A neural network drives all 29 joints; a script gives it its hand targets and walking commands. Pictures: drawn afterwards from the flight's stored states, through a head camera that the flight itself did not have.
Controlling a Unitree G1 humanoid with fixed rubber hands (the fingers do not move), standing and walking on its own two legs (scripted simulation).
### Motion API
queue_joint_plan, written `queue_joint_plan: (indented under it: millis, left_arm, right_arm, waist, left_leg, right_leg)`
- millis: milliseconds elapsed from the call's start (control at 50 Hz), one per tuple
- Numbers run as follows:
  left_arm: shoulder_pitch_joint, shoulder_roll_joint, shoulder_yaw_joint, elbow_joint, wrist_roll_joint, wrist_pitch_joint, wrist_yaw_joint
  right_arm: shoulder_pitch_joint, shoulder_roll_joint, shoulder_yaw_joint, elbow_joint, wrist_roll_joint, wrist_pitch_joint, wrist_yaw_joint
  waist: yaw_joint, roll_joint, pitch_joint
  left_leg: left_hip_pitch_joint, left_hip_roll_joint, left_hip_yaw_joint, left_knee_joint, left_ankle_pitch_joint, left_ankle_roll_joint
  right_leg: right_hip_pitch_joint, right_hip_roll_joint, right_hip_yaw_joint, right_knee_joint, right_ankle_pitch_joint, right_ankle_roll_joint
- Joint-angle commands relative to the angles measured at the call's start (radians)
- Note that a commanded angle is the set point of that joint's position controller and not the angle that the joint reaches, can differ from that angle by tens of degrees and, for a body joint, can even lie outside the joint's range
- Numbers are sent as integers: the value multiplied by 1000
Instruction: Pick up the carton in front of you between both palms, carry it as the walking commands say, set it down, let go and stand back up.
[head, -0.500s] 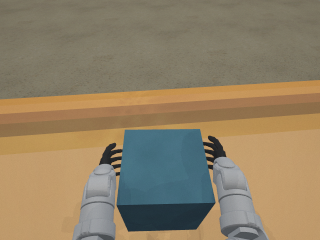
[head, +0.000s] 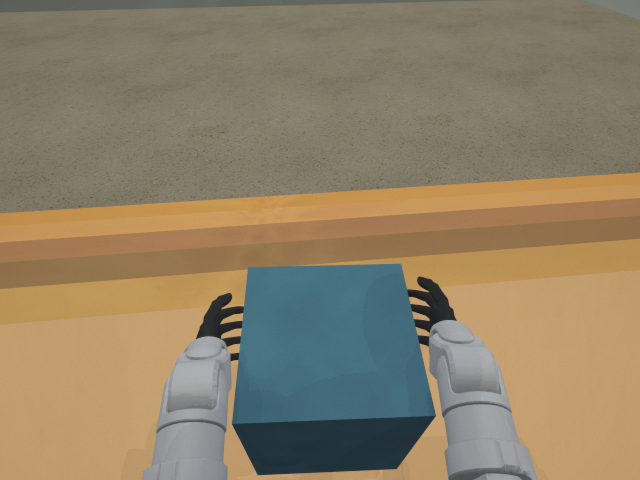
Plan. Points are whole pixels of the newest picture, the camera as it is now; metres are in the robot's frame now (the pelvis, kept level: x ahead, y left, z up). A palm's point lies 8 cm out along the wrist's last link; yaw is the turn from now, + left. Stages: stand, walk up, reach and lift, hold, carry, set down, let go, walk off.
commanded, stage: hold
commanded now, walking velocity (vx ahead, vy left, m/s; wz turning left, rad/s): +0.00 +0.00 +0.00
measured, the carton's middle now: (326, 373) +0.28 +0.00 -0.04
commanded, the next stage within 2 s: carry in 0.44 s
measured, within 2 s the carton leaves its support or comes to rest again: neither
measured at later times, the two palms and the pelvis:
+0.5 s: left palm (209, 346) +0.28 +0.15 +0.04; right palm (443, 330) +0.28 -0.15 +0.05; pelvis -0.01 +0.00 +0.00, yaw -1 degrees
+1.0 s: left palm (240, 251) +0.40 +0.12 +0.09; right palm (449, 251) +0.39 -0.18 +0.09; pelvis +0.16 -0.02 +0.00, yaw -3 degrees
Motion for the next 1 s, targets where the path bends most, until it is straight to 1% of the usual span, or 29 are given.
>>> queue_joint_plan:
  millis: [0, 120, 400, 420, 440, 460, 480, 520, 540, 560, 580, 600, 620, 640, 660, 680, 700, 740, 760, 780, 800, 820, 840, 860, 880, 900, 920, 940, 980]
  left_arm:
    - [-588, -939, -599, -159, -309, -42, -275]
    - [-608, -915, -526, -94, -268, -15, -286]
    - [-717, -955, -524, -56, -270, -30, -297]
    - [-715, -946, -519, -76, -269, -28, -293]
    - [-721, -940, -521, -91, -272, -27, -290]
    - [-727, -946, -545, -116, -288, -23, -286]
    - [-747, -954, -569, -145, -305, -18, -282]
    - [-753, -969, -627, -205, -350, 4, -270]
    - [-754, -968, -651, -242, -372, 20, -262]
    - [-757, -969, -678, -282, -395, 38, -255]
    - [-762, -974, -701, -323, -417, 58, -247]
    - [-755, -969, -721, -360, -431, 82, -234]
    - [-723, -950, -728, -388, -435, 106, -219]
    - [-672, -928, -727, -407, -432, 133, -201]
    - [-641, -904, -731, -452, -426, 157, -181]
    - [-606, -893, -729, -489, -423, 183, -160]
    - [-570, -875, -727, -531, -424, 208, -141]
    - [-488, -844, -737, -607, -431, 259, -108]
    - [-444, -833, -740, -635, -435, 283, -95]
    - [-396, -824, -746, -662, -438, 306, -83]
    - [-366, -808, -750, -688, -442, 330, -71]
    - [-360, -797, -754, -728, -455, 357, -62]
    - [-383, -774, -757, -767, -473, 385, -55]
    - [-399, -767, -771, -793, -495, 404, -49]
    - [-388, -780, -771, -800, -511, 417, -46]
    - [-356, -796, -772, -817, -523, 426, -43]
    - [-327, -814, -773, -838, -529, 432, -40]
    - [-310, -822, -768, -860, -532, 434, -35]
    - [-295, -806, -755, -889, -526, 436, -15]
  right_arm:
    - [-430, 985, 589, -40, 276, 13, 257]
    - [-454, 964, 516, 29, 240, 37, 267]
    - [-559, 989, 507, 67, 237, 19, 283]
    - [-558, 981, 507, 54, 237, 22, 279]
    - [-543, 975, 510, 53, 238, 24, 272]
    - [-540, 975, 526, 19, 248, 27, 264]
    - [-553, 979, 547, -17, 261, 33, 255]
    - [-547, 984, 587, -89, 280, 57, 232]
    - [-538, 984, 612, -132, 292, 75, 218]
    - [-535, 981, 640, -183, 305, 96, 204]
    - [-550, 976, 664, -236, 319, 118, 193]
    - [-556, 983, 698, -285, 341, 146, 182]
    - [-562, 979, 726, -332, 362, 173, 173]
    - [-559, 969, 752, -363, 381, 198, 163]
    - [-555, 957, 782, -396, 405, 221, 154]
    - [-538, 939, 800, -434, 425, 246, 141]
    - [-507, 928, 815, -459, 443, 271, 127]
    - [-409, 902, 829, -516, 466, 318, 99]
    - [-361, 895, 828, -543, 472, 340, 84]
    - [-314, 885, 821, -574, 472, 363, 69]
    - [-260, 872, 808, -598, 468, 386, 54]
    - [-218, 845, 788, -624, 458, 406, 37]
    - [-193, 828, 760, -615, 436, 420, 19]
    - [-168, 821, 743, -642, 426, 434, 4]
    - [-168, 830, 736, -677, 428, 448, -8]
    - [-164, 841, 744, -727, 440, 459, -18]
    - [-170, 854, 755, -778, 453, 466, -24]
    - [-185, 858, 765, -815, 465, 472, -28]
    - [-202, 832, 781, -859, 493, 479, -34]
  waist:
    - [-1, -3, -275]
    - [3, 1, -149]
    - [0, 5, -206]
    - [6, 58, -192]
    - [5, 62, -213]
    - [2, 70, -201]
    - [-1, 96, -190]
    - [2, 168, -235]
    - [3, 167, -264]
    - [3, 148, -285]
    - [7, 114, -301]
    - [10, 12, -291]
    - [25, -201, -273]
    - [31, -274, -205]
    - [31, -231, -191]
    - [29, -175, -212]
    - [32, -145, -249]
    - [31, -160, -313]
    - [26, -152, -340]
    - [21, -122, -369]
    - [5, -67, -402]
    - [-15, 135, -412]
    - [-22, 306, -334]
    - [-29, 242, -262]
    - [-31, 162, -233]
    - [-30, 100, -234]
    - [-27, 87, -236]
    - [-21, 103, -245]
    - [-14, 150, -244]
  left_leg:
    - [120, -60, 61, -39, 269, -11]
    - [74, -56, 75, -62, 94, -6]
    - [76, -48, 76, -44, 50, -3]
    - [-52, 117, 27, 5, -115, 15]
    - [-92, 121, -27, -39, -323, 25]
    - [-142, 131, -51, -72, -514, 39]
    - [-148, 155, -77, -97, -599, 56]
    - [-113, 221, -131, -117, -520, 96]
    - [-113, 237, -119, -107, -485, 109]
    - [-145, 224, -83, -77, -478, 108]
    - [-197, 188, -17, -36, -493, 87]
    - [-268, 133, 78, 86, -469, 50]
    - [-402, 67, 195, 325, -380, -1]
    - [-559, 41, 239, 409, -322, -18]
    - [-585, 79, 205, 388, -323, -6]
    - [-557, 85, 213, 331, -315, 0]
    - [-507, 69, 239, 272, -276, -3]
    - [-379, 17, 314, 128, -164, -12]
    - [-263, 7, 345, 27, -81, -12]
    - [-87, 24, 342, -29, -26, -8]
    - [151, 98, 264, -54, -29, 15]
    - [329, 287, -10, -115, -227, 90]
    - [383, 451, -272, -128, -190, 208]
    - [348, 497, -306, -126, -95, 267]
    - [319, 493, -273, -136, -16, 269]
    - [307, 475, -212, -151, -16, 246]
    - [277, 447, -127, -165, -34, 211]
    - [223, 399, -34, -166, -12, 175]
    - [109, 329, 109, -157, 36, 131]
  right_leg:
    - [71, 56, -61, -47, 318, 20]
    - [9, 51, -71, -73, 128, 10]
    - [-7, 50, -77, -55, 69, 2]
    - [-128, -99, -27, 32, -87, -7]
    - [-144, -78, -22, 41, -253, -13]
    - [-192, -57, -48, 64, -390, -13]
    - [-240, -37, -89, 118, -415, -8]
    - [-267, -4, -185, 243, -232, 6]
    - [-251, -9, -205, 213, -200, 3]
    - [-189, -14, -214, 145, -189, -3]
    - [-119, -19, -205, 74, -206, -12]
    - [-81, -95, -83, -17, -313, -34]
    - [-13, -256, 176, -148, -486, -95]
    - [57, -356, 341, -216, -474, -155]
    - [68, -378, 352, -209, -328, -195]
    - [72, -363, 278, -174, -199, -193]
    - [84, -331, 181, -139, -96, -175]
    - [91, -256, 22, -64, 59, -137]
    - [59, -226, -45, -10, 77, -122]
    - [-37, -200, -99, 56, 32, -107]
    - [-222, -176, -144, 159, -36, -84]
    - [-459, -123, -241, 370, -158, -41]
    - [-697, -60, -280, 463, -288, -16]
    - [-778, -108, -222, 513, -393, -36]
    - [-801, -119, -210, 540, -405, -38]
    - [-798, -133, -210, 514, -366, -36]
    - [-757, -146, -218, 433, -302, -32]
    - [-673, -133, -249, 360, -209, -24]
    - [-505, -89, -311, 252, -91, -14]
